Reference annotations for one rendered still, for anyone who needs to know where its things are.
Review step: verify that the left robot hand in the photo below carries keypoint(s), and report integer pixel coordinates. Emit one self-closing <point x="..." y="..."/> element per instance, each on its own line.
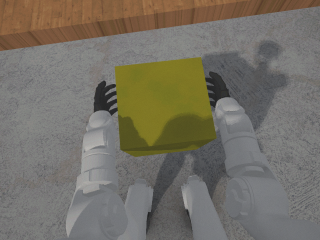
<point x="100" y="99"/>

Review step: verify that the robot right forearm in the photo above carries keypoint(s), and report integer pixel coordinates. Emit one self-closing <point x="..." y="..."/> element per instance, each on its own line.
<point x="243" y="155"/>

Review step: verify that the right robot thigh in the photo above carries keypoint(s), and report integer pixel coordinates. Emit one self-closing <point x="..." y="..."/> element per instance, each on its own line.
<point x="205" y="221"/>

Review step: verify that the robot right upper arm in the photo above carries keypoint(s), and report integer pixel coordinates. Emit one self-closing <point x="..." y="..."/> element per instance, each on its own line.
<point x="261" y="206"/>

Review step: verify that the robot left upper arm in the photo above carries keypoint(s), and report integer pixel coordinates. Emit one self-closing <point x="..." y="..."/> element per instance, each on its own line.
<point x="99" y="217"/>

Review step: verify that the robot left forearm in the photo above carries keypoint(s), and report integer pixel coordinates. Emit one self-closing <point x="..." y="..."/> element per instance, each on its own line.
<point x="98" y="167"/>

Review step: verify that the robot thigh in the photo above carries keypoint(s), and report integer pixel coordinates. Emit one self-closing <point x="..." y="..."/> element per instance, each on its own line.
<point x="137" y="205"/>
<point x="205" y="221"/>

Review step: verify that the carton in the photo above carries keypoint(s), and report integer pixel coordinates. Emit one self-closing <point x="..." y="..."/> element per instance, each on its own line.
<point x="163" y="107"/>

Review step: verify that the left robot thigh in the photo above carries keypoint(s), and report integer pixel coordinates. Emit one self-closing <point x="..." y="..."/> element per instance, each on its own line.
<point x="137" y="205"/>

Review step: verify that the right robot hand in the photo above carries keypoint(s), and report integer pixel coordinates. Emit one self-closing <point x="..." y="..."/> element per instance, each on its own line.
<point x="219" y="88"/>

